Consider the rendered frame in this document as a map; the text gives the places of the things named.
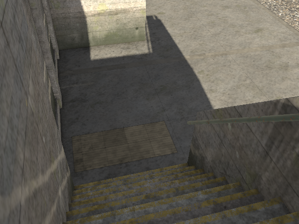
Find stairs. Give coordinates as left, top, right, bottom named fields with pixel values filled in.
left=63, top=162, right=299, bottom=224

